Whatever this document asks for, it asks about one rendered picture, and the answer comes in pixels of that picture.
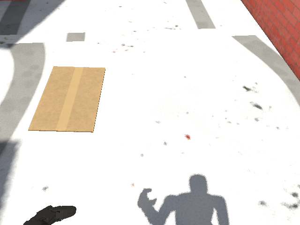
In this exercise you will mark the left robot hand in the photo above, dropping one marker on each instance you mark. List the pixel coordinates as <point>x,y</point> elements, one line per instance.
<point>49,215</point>

